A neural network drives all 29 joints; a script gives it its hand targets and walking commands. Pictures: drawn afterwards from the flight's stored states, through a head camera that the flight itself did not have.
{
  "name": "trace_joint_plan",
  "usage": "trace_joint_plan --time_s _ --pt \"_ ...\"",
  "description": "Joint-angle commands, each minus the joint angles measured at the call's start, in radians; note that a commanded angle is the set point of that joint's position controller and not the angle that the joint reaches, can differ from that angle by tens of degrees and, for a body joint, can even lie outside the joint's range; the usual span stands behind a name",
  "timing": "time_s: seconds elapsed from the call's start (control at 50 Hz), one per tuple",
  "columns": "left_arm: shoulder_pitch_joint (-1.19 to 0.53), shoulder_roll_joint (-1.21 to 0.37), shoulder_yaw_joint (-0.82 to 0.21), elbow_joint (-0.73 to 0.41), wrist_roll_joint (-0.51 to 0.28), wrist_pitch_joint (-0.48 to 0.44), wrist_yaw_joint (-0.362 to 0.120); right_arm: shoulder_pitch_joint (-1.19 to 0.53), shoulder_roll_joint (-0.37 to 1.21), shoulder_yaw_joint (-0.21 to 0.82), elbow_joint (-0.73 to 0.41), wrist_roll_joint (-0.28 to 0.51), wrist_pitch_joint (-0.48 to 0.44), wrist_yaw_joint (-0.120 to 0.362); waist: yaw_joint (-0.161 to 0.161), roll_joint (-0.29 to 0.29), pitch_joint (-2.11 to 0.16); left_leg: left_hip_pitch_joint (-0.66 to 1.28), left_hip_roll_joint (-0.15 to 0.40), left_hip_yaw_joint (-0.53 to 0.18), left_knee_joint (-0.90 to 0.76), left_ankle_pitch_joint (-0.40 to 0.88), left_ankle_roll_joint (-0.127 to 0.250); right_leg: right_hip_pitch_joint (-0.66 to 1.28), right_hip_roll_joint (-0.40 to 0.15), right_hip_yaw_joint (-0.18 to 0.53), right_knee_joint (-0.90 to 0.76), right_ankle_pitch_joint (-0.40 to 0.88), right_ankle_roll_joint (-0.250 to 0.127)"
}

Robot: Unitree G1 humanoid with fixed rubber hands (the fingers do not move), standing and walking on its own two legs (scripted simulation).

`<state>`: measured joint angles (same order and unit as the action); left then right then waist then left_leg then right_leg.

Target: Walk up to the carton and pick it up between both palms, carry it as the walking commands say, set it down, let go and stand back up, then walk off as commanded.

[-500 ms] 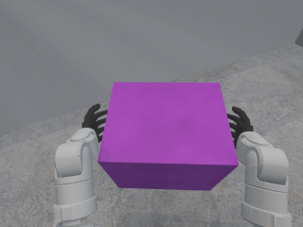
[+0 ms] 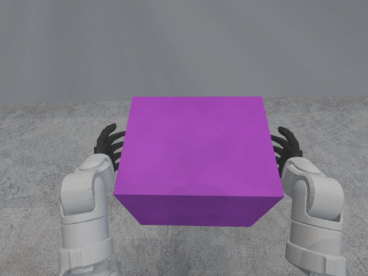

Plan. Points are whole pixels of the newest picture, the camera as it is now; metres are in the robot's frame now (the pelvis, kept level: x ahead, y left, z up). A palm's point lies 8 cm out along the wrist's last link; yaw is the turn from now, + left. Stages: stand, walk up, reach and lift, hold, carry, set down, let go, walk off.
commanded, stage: carry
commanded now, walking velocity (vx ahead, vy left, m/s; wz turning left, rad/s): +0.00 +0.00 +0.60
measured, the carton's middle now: (195, 166) +0.35 +0.02 +0.03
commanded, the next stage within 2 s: none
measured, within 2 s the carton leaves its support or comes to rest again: neither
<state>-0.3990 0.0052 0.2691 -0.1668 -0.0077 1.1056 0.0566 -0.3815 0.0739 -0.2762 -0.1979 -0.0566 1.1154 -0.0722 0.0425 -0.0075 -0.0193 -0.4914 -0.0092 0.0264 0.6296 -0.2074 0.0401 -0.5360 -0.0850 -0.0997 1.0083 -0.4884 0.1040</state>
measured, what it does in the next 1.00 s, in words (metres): walks backwards, turning right: right foot, then left foot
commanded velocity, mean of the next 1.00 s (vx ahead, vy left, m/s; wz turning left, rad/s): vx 0.00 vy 0.00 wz -0.60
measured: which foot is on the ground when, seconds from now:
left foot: down 0.00-0.60, up 0.62-0.86, down 0.88-1.00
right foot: up 0.00-0.10, down 0.12-0.90, up 0.92-1.00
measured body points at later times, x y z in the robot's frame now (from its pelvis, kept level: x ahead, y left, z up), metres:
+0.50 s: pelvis -0.06 +0.01 +0.00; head -0.08 +0.01 +0.45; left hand +0.29 +0.16 +0.12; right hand +0.25 -0.20 +0.12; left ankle +0.07 +0.10 -0.72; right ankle -0.04 -0.10 -0.71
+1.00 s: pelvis -0.10 +0.02 +0.01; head -0.07 +0.02 +0.46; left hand +0.27 +0.09 +0.10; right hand +0.15 -0.25 +0.10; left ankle -0.07 +0.14 -0.72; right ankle -0.11 -0.07 -0.68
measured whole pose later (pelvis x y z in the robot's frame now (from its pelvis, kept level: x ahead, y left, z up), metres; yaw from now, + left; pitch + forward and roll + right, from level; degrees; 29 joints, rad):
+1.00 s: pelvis -0.10 +0.02 +0.01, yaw -20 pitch +4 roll +0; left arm -0.36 -0.01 0.26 -0.22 0.02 1.13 0.05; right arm -0.36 0.06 -0.25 -0.19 -0.04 1.11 -0.07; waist 0.01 -0.01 -0.03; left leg -0.34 0.09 0.14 0.59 -0.32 0.00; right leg -0.57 0.00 -0.07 0.94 -0.50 0.04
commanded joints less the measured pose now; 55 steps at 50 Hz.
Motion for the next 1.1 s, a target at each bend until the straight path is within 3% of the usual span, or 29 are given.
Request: trace_joint_plan --time_s 0.0,0.04,0.08,0.1,0.12,0.14,0.18,0.22,0.3,0.38,0.42,0.46,0.54,0.56,0.58,0.6,0.62,0.66,0.72,0.8,0.84,0.86,0.88,0.9,0.92,0.94,0.96,1.02,1.08 --pt "-0.590 -0.855 -0.774 -0.143 -0.269 -0.004 -0.045 -0.522 0.697 0.676 -0.122 0.215 -0.014 0.039 -0.061 0.206 -0.436 0.358 0.246 -0.301 -0.194 0.265 0.099 0.013 0.034 0.016 -0.111 -0.005 -0.015" --pt "-0.553 -0.833 -0.761 -0.137 -0.265 0.006 -0.044 -0.501 0.683 0.679 -0.121 0.208 -0.006 0.036 -0.058 0.190 -0.453 0.337 0.239 -0.283 -0.215 0.250 0.101 0.108 0.067 0.010 -0.241 0.002 -0.037" --pt "-0.557 -0.817 -0.748 -0.124 -0.264 0.012 -0.045 -0.514 0.668 0.681 -0.102 0.204 -0.001 0.032 -0.036 0.149 -0.458 0.257 0.186 -0.209 -0.210 0.151 0.065 0.306 0.080 -0.018 -0.519 0.168 -0.061" --pt "-0.541 -0.810 -0.736 -0.113 -0.261 0.016 -0.048 -0.505 0.669 0.684 -0.089 0.203 0.001 0.031 -0.032 0.103 -0.453 0.198 0.148 -0.186 -0.196 0.077 0.036 0.407 0.026 0.055 -0.601 0.205 -0.080" --pt "-0.618 -0.793 -0.722 -0.096 -0.257 0.008 -0.048 -0.591 0.671 0.694 -0.081 0.206 0.001 0.028 -0.033 -0.053 -0.422 0.141 0.070 -0.114 -0.140 -0.018 -0.018 0.413 -0.121 0.262 -0.646 0.174 -0.131" --pt "-0.670 -0.791 -0.719 -0.085 -0.250 0.002 -0.049 -0.658 0.672 0.704 -0.089 0.212 -0.001 0.026 -0.042 -0.138 -0.369 0.171 0.029 -0.057 -0.103 -0.075 -0.032 0.297 -0.185 0.300 -0.665 0.213 -0.180" --pt "-0.621 -0.799 -0.703 -0.081 -0.227 0.009 -0.051 -0.654 0.712 0.726 -0.095 0.230 0.002 0.027 -0.049 -0.104 -0.334 0.251 0.041 -0.038 -0.076 -0.027 -0.022 0.198 -0.157 0.229 -0.663 0.254 -0.176" --pt "-0.597 -0.771 -0.670 -0.038 -0.203 0.018 -0.046 -0.655 0.705 0.717 -0.053 0.229 0.011 0.028 -0.048 -0.122 -0.330 0.272 0.065 -0.004 -0.087 0.026 -0.024 0.178 -0.117 0.183 -0.632 0.257 -0.158" --pt "-0.575 -0.726 -0.627 0.022 -0.167 0.048 -0.030 -0.623 0.679 0.668 0.042 0.218 0.040 0.032 -0.044 -0.079 -0.272 0.256 0.110 0.017 -0.101 -0.055 -0.040 0.074 -0.096 0.198 -0.605 0.058 -0.155" --pt "-0.620 -0.747 -0.631 0.022 -0.169 0.061 -0.021 -0.661 0.686 0.646 0.062 0.221 0.045 0.036 -0.043 0.061 -0.237 0.211 0.227 -0.101 -0.278 -0.247 -0.037 0.012 -0.015 0.156 -0.459 0.016 -0.120" --pt "-0.586 -0.785 -0.650 -0.004 -0.184 0.066 -0.021 -0.601 0.700 0.636 0.050 0.218 0.046 0.034 -0.042 0.163 -0.309 0.172 0.340 -0.164 -0.393 -0.300 0.002 0.093 0.063 0.044 -0.181 0.087 -0.100" --pt "-0.586 -0.810 -0.667 -0.027 -0.208 0.065 -0.028 -0.576 0.713 0.638 0.018 0.217 0.041 0.032 -0.034 0.159 -0.327 0.128 0.387 -0.126 -0.412 -0.286 0.009 0.138 0.065 0.007 -0.147 0.060 -0.100" --pt "-0.642 -0.833 -0.693 -0.051 -0.246 0.045 -0.037 -0.636 0.711 0.659 -0.042 0.226 0.016 0.027 -0.022 0.159 -0.360 0.138 0.330 0.022 -0.304 -0.256 -0.068 0.265 0.057 0.000 -0.389 0.094 -0.126" --pt "-0.650 -0.827 -0.691 -0.041 -0.250 0.038 -0.039 -0.657 0.703 0.659 -0.041 0.225 0.009 0.023 -0.016 0.103 -0.366 0.107 0.303 0.064 -0.218 -0.241 -0.092 0.321 0.019 0.057 -0.479 0.097 -0.137" --pt "-0.700 -0.808 -0.685 -0.027 -0.250 0.027 -0.034 -0.705 0.681 0.661 -0.032 0.220 0.006 0.019 -0.011 -0.053 -0.324 0.002 0.223 0.126 -0.081 -0.228 -0.138 0.325 -0.103 0.279 -0.622 -0.004 -0.178" --pt "-0.707 -0.797 -0.674 -0.012 -0.236 0.015 -0.028 -0.746 0.674 0.676 -0.036 0.226 0.005 0.021 -0.009 -0.208 -0.270 -0.078 0.138 0.149 0.147 -0.249 -0.169 0.254 -0.239 0.509 -0.717 0.003 -0.241" --pt "-0.618 -0.807 -0.676 -0.011 -0.215 0.016 -0.032 -0.678 0.704 0.687 -0.032 0.231 0.005 0.026 -0.012 -0.166 -0.254 -0.142 0.129 0.078 0.297 -0.272 -0.175 0.251 -0.251 0.502 -0.714 0.092 -0.268" --pt "-0.579 -0.813 -0.683 -0.066 -0.202 0.007 -0.033 -0.648 0.743 0.715 -0.042 0.256 -0.003 0.036 -0.019 -0.089 -0.316 -0.169 0.123 0.036 0.389 -0.240 -0.161 0.341 -0.206 0.375 -0.619 0.378 -0.250" --pt "-0.585 -0.807 -0.682 -0.146 -0.192 -0.010 -0.032 -0.622 0.785 0.733 -0.057 0.284 -0.010 0.046 -0.025 -0.137 -0.404 -0.125 0.082 0.045 0.335 -0.243 -0.142 0.456 -0.160 0.283 -0.486 0.858 -0.226" --pt "-0.498 -0.769 -0.678 -0.156 -0.169 -0.006 -0.028 -0.581 0.772 0.747 -0.087 0.291 -0.010 0.045 -0.018 -0.178 -0.462 0.003 0.019 0.063 0.113 -0.238 -0.124 0.491 -0.146 0.310 -0.454 0.975 -0.216" --pt "-0.489 -0.757 -0.685 -0.153 -0.168 -0.001 -0.026 -0.560 0.761 0.748 -0.087 0.284 -0.007 0.044 -0.037 -0.160 -0.482 0.189 0.027 0.082 -0.123 -0.086 -0.109 0.435 -0.114 0.281 -0.414 0.943 -0.182" --pt "-0.483 -0.751 -0.689 -0.144 -0.167 0.001 -0.025 -0.548 0.751 0.742 -0.079 0.278 -0.004 0.045 -0.043 -0.136 -0.490 0.317 0.087 0.040 -0.206 0.027 -0.093 0.352 -0.093 0.271 -0.385 0.833 -0.152" --pt "-0.465 -0.752 -0.695 -0.134 -0.168 0.005 -0.024 -0.520 0.734 0.734 -0.071 0.274 0.000 0.048 -0.043 -0.037 -0.483 0.479 0.209 -0.047 -0.226 0.294 -0.065 0.194 -0.056 0.230 -0.296 0.579 -0.119" --pt "-0.518 -0.766 -0.734 -0.187 -0.187 0.010 -0.031 -0.502 0.727 0.713 -0.077 0.263 -0.013 0.045 -0.067 0.307 -0.491 0.602 0.463 -0.264 -0.149 0.703 0.062 -0.084 0.052 0.099 -0.140 0.144 -0.061" --pt "-0.484 -0.802 -0.737 -0.210 -0.185 0.015 -0.033 -0.478 0.751 0.729 -0.138 0.281 -0.010 0.047 -0.057 0.333 -0.434 0.578 0.537 -0.250 -0.153 0.940 0.137 -0.162 0.066 0.044 0.019 -0.176 -0.047" --pt "-0.596 -0.805 -0.747 -0.200 -0.206 0.007 -0.033 -0.559 0.733 0.716 -0.130 0.265 -0.018 0.045 -0.055 0.223 -0.423 0.550 0.493 -0.176 -0.123 0.949 0.124 -0.128 0.037 0.062 0.046 -0.145 -0.049" --pt "-0.633 -0.806 -0.760 -0.183 -0.216 0.002 -0.036 -0.593 0.710 0.710 -0.127 0.242 -0.023 0.043 -0.049 0.149 -0.400 0.490 0.454 -0.093 -0.122 0.850 0.090 -0.081 0.036 0.043 0.039 -0.083 -0.051" --pt "-0.580 -0.827 -0.776 -0.135 -0.241 0.011 -0.044 -0.550 0.671 0.681 -0.132 0.211 -0.023 0.032 -0.042 0.208 -0.348 0.392 0.370 0.062 -0.122 0.614 0.022 0.010 0.054 -0.025 -0.075 0.008 -0.045" --pt "-0.594 -0.809 -0.768 -0.112 -0.248 0.023 -0.036 -0.533 0.627 0.655 -0.111 0.193 -0.011 0.023 -0.053 0.255 -0.358 0.412 0.386 0.078 -0.097 0.573 0.019 0.061 0.081 -0.081 -0.236 0.046 -0.048"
